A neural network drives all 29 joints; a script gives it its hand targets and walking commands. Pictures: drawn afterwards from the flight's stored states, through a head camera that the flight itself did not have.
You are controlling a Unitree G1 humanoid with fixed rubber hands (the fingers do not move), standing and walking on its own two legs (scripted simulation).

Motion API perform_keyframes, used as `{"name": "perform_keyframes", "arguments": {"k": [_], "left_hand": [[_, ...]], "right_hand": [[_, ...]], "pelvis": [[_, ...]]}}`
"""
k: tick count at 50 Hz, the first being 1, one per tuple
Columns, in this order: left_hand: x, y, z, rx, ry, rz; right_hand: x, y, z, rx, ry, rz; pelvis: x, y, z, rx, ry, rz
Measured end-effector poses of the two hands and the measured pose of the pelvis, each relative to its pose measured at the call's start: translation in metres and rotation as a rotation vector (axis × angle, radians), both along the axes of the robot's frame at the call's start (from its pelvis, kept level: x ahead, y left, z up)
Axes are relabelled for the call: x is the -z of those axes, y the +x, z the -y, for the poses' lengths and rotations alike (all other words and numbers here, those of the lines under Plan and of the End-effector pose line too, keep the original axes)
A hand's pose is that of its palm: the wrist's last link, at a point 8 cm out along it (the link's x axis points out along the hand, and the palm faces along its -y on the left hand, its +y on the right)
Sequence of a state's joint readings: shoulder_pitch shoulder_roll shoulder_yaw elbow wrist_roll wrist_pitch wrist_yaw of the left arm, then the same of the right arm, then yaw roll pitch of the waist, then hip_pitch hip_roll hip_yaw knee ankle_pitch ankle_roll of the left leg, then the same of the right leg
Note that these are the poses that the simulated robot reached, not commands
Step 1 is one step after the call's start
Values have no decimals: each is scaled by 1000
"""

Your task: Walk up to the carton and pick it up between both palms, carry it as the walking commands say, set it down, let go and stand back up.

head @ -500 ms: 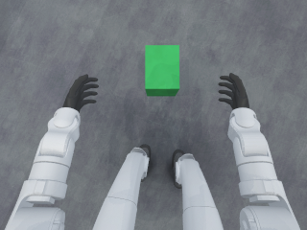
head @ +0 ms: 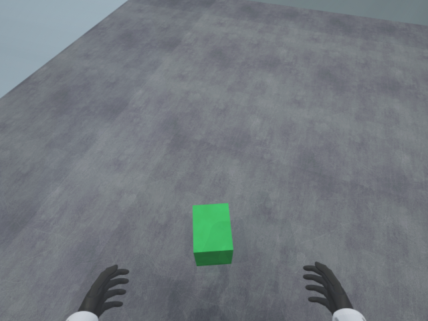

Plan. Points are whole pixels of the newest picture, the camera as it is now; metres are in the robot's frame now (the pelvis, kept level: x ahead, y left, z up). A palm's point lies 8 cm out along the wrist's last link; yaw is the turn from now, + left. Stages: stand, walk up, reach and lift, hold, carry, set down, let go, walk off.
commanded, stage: let go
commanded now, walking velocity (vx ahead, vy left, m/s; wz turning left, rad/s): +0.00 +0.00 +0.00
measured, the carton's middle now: (212, 235) +0.53 +0.04 -0.67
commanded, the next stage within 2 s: stand in 0.48 s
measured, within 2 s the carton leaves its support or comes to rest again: neither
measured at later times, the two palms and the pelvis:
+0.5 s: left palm (108, 296) +0.18 +0.20 -0.07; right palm (356, 302) +0.19 -0.25 -0.07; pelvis +0.03 -0.02 +0.01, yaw +1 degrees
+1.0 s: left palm out of the picture +0.13 +0.27 -0.08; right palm out of the picture +0.13 -0.30 -0.07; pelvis +0.02 -0.02 +0.00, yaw +0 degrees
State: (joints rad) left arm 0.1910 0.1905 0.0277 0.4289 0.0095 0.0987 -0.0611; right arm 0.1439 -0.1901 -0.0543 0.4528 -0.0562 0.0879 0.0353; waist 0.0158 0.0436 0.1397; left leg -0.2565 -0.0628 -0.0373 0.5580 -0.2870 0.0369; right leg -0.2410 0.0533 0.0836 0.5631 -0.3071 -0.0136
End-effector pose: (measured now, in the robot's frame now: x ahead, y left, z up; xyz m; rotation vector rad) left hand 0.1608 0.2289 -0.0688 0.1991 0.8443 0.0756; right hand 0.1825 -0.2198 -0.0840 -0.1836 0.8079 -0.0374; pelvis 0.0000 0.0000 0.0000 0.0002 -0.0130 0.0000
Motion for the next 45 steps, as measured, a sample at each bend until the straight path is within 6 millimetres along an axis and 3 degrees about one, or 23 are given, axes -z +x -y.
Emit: {"name": "perform_keyframes", "arguments": {"k": [6,13,22,27,32,39,45], "left_hand": [[-6,2,3,6,-3,3],[-6,22,21,14,-40,37],[-4,28,30,-2,-33,22],[-4,19,21,-52,3,-12],[2,8,-4,-88,64,7],[2,-6,-32,-122,114,43],[3,-17,-40,-124,121,57]], "right_hand": [[-10,-7,13,-3,-6,-4],[-22,0,28,18,-11,5],[-20,7,29,27,-4,-6],[-15,4,28,31,-13,1],[-3,-6,47,32,-94,-49],[-10,-20,78,98,-164,-10],[-13,-37,84,125,-183,6]], "pelvis": [[-4,16,10,-7,11,49],[-5,28,20,-11,13,71],[-6,34,25,-16,11,72],[-5,33,24,-26,8,53],[-3,35,24,-19,2,15],[-2,39,22,-17,-2,14],[-3,34,19,-13,-4,20]]}}
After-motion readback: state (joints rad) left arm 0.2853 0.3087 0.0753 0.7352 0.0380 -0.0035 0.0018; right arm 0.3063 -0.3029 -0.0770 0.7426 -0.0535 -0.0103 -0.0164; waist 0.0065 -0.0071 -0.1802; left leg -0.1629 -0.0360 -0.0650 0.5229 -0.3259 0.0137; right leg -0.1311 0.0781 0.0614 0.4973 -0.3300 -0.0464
